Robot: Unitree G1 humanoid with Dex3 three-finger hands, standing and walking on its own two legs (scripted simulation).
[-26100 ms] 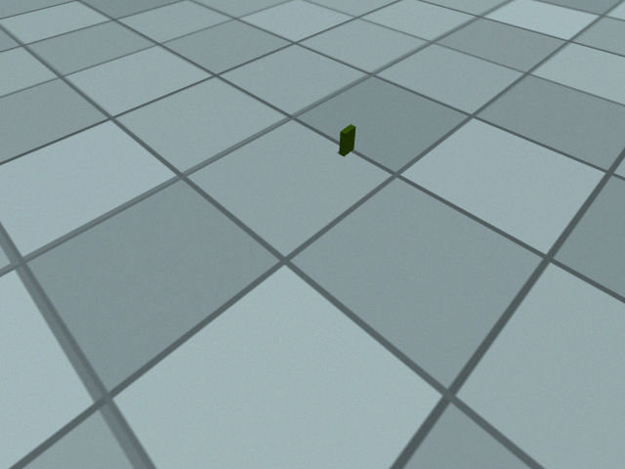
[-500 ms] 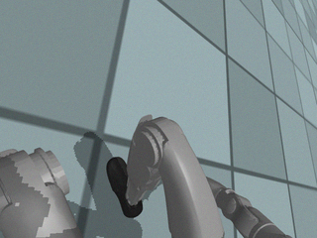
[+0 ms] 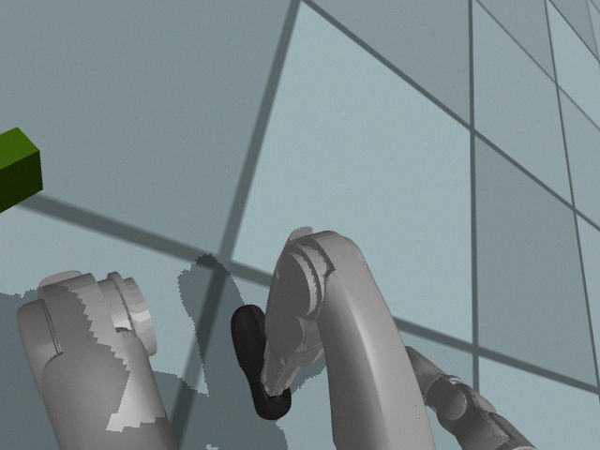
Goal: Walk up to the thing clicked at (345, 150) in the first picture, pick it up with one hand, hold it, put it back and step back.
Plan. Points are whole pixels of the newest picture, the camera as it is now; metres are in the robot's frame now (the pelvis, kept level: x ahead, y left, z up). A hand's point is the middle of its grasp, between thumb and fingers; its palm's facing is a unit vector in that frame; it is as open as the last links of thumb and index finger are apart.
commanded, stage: rise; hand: left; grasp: from the side
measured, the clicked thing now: out of the picture +0.47 +0.26 -0.23
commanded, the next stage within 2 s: home in 0.12 s
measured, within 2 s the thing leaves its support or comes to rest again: neither
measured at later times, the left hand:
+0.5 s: hand out of the picture +0.35 +0.38 +0.01, palm faces +0.30 -0.83 -0.47, open 17.3 cm
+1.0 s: hand out of the picture +0.27 +0.28 +0.21, palm faces +0.33 -0.87 -0.38, open 17.5 cm
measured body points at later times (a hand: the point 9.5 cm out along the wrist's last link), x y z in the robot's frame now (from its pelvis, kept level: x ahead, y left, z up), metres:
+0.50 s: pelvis +0.01 -0.01 +0.09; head +0.20 +0.08 +0.48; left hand +0.33 +0.43 +0.04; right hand +0.17 -0.24 -0.04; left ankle +0.08 +0.12 -0.27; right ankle +0.14 -0.12 -0.27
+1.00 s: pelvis +0.07 -0.02 +0.32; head +0.18 +0.03 +0.75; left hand +0.25 +0.32 +0.24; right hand +0.30 -0.22 +0.22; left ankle +0.08 +0.12 -0.27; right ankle +0.14 -0.12 -0.27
